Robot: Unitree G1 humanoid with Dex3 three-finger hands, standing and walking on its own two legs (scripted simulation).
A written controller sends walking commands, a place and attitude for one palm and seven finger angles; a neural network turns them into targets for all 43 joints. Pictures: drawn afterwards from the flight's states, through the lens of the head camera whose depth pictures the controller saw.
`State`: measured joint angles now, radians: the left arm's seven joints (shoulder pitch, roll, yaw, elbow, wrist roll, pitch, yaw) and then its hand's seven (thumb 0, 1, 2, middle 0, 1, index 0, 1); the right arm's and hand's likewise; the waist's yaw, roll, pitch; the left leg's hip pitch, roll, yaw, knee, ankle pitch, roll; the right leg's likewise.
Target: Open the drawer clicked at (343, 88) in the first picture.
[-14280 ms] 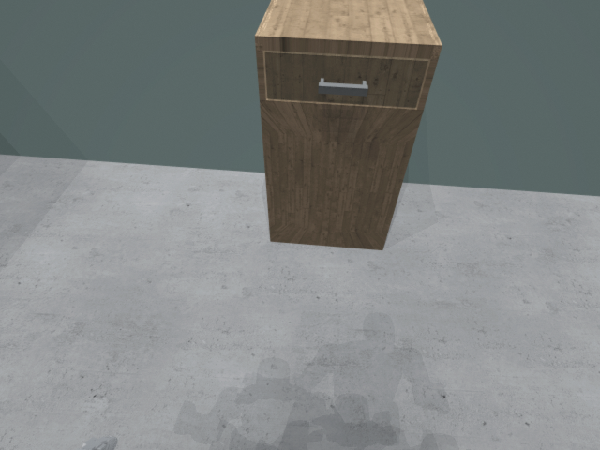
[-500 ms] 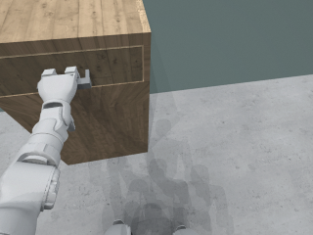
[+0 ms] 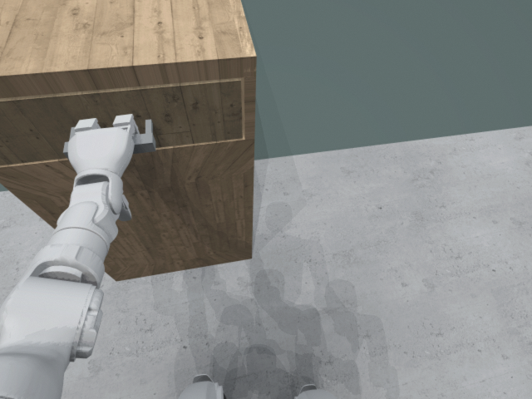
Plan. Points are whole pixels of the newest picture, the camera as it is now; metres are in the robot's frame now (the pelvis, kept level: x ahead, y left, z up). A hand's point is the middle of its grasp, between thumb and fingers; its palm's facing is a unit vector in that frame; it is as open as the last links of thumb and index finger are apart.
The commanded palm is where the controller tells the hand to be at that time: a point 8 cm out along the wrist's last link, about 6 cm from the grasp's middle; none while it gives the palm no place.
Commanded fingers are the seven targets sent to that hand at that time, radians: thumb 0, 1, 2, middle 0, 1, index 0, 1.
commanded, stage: close the thumb around the handle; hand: left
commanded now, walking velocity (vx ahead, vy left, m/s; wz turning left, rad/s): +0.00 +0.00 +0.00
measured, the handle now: (112, 137) +0.54 +0.23 +0.04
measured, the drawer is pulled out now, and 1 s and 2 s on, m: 0.00 0.01 0.07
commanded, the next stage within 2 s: pull the drawer open in 0.56 s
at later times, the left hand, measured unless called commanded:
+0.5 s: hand (121, 169) +0.48 +0.21 +0.02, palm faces -0.06 -0.02 -1.00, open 5.6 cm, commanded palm +0.47 +0.20 +0.07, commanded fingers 0.00 0.90 0.90 -0.40 -1.35 -0.40 -1.35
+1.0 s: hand (121, 174) +0.48 +0.21 +0.01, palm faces -0.04 -0.05 -1.00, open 5.7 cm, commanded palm +0.43 +0.20 +0.07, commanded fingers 0.00 0.90 0.90 -0.40 -1.35 -0.40 -1.35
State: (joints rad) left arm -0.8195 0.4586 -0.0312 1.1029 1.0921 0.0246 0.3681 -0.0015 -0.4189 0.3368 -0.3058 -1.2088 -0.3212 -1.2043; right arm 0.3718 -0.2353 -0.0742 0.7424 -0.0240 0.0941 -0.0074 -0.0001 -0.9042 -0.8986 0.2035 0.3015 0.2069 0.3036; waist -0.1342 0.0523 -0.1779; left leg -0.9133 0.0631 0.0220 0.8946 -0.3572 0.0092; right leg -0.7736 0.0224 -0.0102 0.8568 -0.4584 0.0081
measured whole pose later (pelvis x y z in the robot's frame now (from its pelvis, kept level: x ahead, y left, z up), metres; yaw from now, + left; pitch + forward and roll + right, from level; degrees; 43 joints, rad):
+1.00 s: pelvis +0.02 -0.01 +0.01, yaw -1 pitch +20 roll -1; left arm -0.66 0.42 -0.02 0.95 1.07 0.03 0.36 0.01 0.73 0.78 -0.31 -1.35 -0.37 -1.35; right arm 0.36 -0.23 -0.09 0.72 -0.01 0.12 0.00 0.00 -0.90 -0.90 0.20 0.30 0.21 0.30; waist -0.11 0.05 -0.19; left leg -0.82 0.07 0.05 0.84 -0.37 0.00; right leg -0.70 0.02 0.02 0.81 -0.47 0.00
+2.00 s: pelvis +0.02 -0.01 +0.01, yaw +1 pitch +15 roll +0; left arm -0.45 0.33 -0.12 0.76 1.08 0.09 0.40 0.00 0.71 0.82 -0.33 -1.35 -0.37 -1.34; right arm 0.25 -0.24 -0.08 0.72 0.00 0.11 -0.02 0.00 -0.91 -0.90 0.20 0.30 0.20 0.30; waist -0.04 0.05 -0.16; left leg -0.71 0.04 0.02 0.80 -0.36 -0.01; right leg -0.58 0.01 -0.01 0.79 -0.47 -0.01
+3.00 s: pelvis +0.01 -0.03 +0.02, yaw +2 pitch +11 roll +1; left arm -0.16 0.30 -0.15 0.46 1.05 0.11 0.34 0.01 0.70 0.80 -0.31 -1.35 -0.40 -1.32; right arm 0.15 -0.21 -0.04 0.65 -0.01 0.09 -0.02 0.00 -0.90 -0.90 0.20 0.30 0.21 0.30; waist 0.01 0.06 -0.15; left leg -0.62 0.04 0.02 0.78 -0.34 -0.03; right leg -0.51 0.01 -0.02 0.80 -0.48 -0.03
